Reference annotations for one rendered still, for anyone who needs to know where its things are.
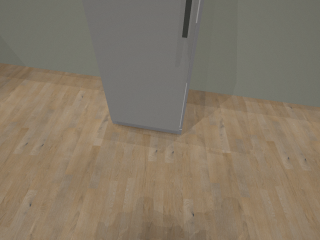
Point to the fridge door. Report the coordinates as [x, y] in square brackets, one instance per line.
[142, 58]

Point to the handle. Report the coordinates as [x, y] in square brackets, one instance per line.
[187, 14]

